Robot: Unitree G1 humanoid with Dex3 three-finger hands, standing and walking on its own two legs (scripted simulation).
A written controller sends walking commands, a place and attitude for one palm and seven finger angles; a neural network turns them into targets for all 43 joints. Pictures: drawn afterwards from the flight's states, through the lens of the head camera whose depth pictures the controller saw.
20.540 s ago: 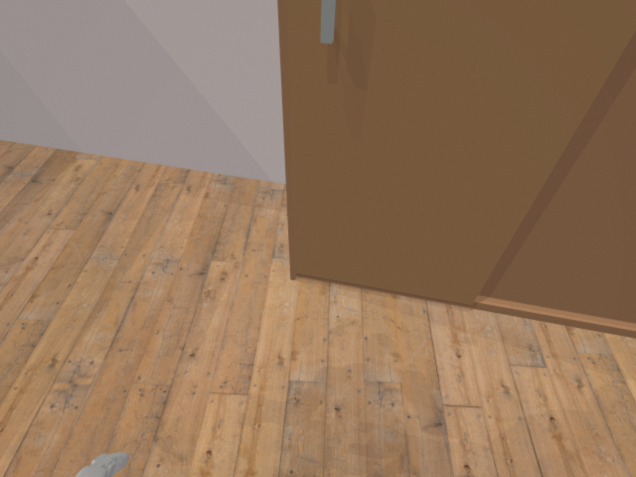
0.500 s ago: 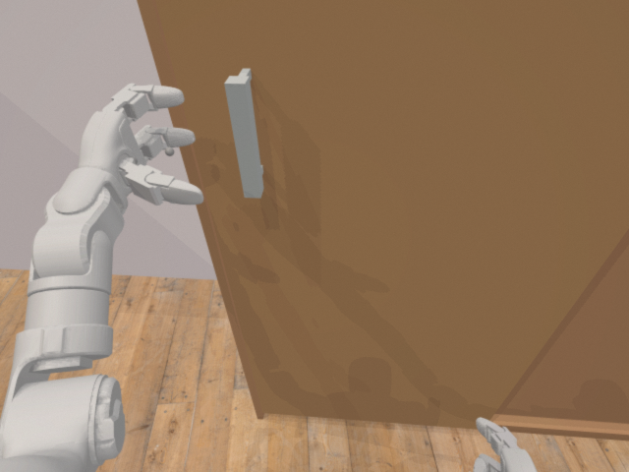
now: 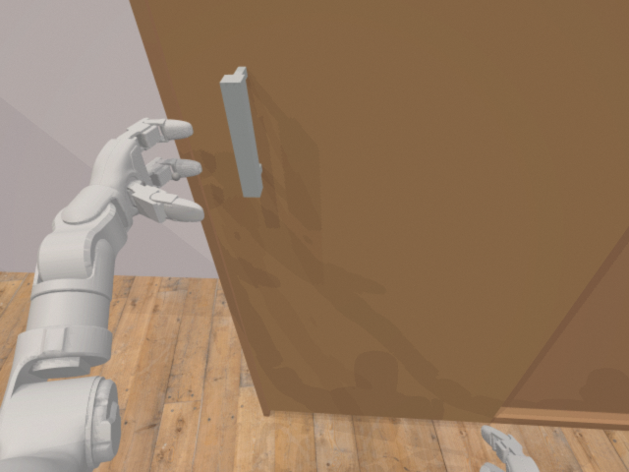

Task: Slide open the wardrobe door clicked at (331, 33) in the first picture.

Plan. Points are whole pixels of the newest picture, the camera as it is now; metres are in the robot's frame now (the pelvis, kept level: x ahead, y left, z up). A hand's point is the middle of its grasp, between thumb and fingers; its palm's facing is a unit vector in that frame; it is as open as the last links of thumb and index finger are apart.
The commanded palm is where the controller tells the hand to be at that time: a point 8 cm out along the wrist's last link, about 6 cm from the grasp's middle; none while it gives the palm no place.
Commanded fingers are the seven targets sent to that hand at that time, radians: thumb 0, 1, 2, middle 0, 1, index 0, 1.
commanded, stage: move the hooked fingers beside the handle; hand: left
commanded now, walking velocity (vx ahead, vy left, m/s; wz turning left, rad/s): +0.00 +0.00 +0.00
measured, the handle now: (247, 134) +0.47 +0.11 +0.24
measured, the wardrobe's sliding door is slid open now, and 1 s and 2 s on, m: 0.00 0.00 0.00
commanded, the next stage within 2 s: feel for the door with the fingertips in 1.74 s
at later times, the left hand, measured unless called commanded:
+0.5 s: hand (184, 166) +0.39 +0.17 +0.24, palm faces +0.00 -1.00 +0.00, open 14.0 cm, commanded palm +0.37 +0.23 +0.24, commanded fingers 0.00 -0.50 0.30 -0.30 -1.20 -0.30 -1.20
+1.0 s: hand (179, 153) +0.41 +0.19 +0.24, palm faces +0.06 -1.00 -0.02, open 14.0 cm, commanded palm +0.37 +0.23 +0.24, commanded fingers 0.00 -0.50 0.30 -0.30 -1.20 -0.30 -1.20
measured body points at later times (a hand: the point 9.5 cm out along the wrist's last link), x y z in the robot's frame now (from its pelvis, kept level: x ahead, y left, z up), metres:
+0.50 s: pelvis +0.00 +0.00 +0.00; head -0.02 -0.01 +0.45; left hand +0.38 +0.23 +0.24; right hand +0.16 -0.23 -0.09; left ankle +0.02 +0.12 -0.74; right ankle -0.05 -0.10 -0.74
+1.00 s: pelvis +0.01 +0.00 +0.00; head -0.02 -0.02 +0.45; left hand +0.40 +0.24 +0.25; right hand +0.17 -0.24 -0.09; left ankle +0.02 +0.12 -0.74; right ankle -0.05 -0.10 -0.74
